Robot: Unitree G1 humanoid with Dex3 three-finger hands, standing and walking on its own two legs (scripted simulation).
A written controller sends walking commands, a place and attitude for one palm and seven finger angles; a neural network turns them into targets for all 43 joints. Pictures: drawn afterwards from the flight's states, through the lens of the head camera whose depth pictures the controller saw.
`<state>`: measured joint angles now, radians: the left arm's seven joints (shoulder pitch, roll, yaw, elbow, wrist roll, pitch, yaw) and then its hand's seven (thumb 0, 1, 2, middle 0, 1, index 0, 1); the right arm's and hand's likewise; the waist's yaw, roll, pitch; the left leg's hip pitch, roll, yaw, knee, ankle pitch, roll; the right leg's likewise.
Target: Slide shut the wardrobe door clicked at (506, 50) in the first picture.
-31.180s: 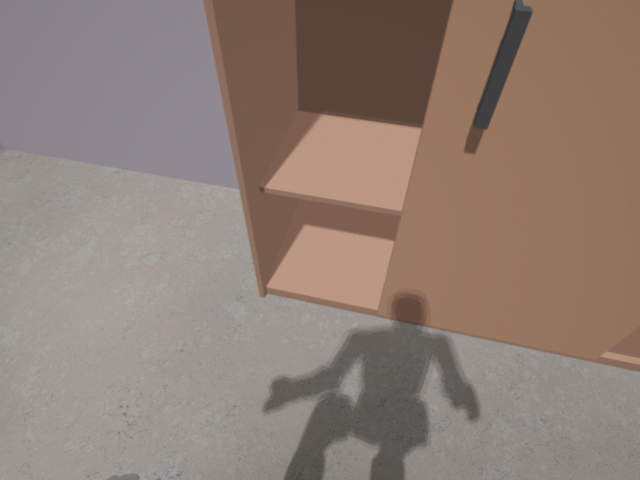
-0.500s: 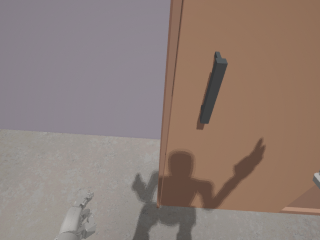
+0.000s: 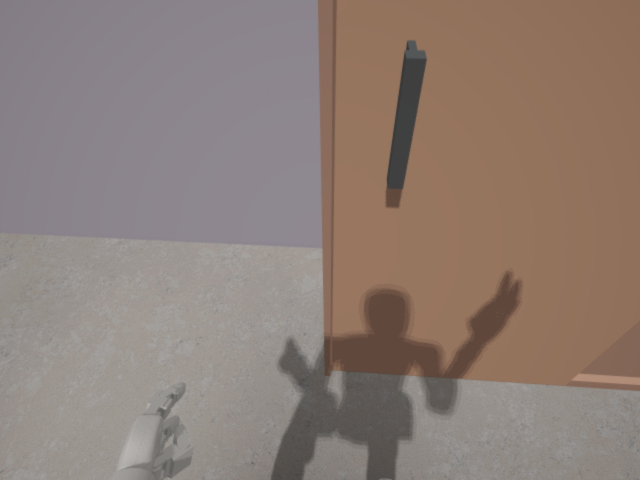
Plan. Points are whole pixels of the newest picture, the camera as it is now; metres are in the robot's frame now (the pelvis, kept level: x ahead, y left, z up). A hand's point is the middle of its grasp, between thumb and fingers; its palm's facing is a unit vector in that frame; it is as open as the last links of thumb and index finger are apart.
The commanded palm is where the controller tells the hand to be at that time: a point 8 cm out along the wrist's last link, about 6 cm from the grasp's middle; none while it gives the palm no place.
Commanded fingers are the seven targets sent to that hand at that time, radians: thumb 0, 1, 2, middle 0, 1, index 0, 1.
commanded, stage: step back with the hand held close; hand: right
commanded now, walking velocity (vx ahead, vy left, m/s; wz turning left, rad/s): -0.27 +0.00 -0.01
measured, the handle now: (402, 119) +0.53 -0.10 +0.19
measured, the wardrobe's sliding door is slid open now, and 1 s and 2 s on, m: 0.00 0.00 0.00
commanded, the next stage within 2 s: stop stepping back and stand still in 0.38 s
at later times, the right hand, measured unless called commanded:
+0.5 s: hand out of the picture +0.07 -0.29 +0.17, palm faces +0.50 +0.76 -0.41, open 7.4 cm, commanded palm -0.01 -0.31 +0.19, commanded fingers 0.00 -0.90 -0.90 0.20 0.30 0.20 0.30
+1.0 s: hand out of the picture -0.01 -0.28 +0.17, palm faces +0.49 +0.80 -0.35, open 7.5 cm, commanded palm -0.07 -0.31 +0.19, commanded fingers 0.00 -0.90 -0.90 0.20 0.30 0.20 0.30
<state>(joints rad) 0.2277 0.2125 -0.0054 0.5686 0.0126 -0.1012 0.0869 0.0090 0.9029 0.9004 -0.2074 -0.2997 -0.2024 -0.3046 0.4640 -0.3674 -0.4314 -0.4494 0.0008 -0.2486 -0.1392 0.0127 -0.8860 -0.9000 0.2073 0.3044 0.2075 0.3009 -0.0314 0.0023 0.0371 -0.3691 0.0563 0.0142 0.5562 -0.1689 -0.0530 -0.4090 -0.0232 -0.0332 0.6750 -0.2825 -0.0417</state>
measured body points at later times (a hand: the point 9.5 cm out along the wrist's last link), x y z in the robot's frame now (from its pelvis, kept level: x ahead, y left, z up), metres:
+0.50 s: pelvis -0.13 +0.00 +0.00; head -0.10 -0.04 +0.45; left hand +0.09 +0.21 -0.06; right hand +0.04 -0.32 +0.20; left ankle -0.06 +0.14 -0.69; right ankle -0.06 -0.11 -0.72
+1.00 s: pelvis -0.22 -0.01 +0.00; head -0.25 -0.03 +0.45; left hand -0.10 +0.26 -0.07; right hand -0.04 -0.32 +0.19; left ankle -0.22 +0.10 -0.70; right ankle -0.17 -0.12 -0.72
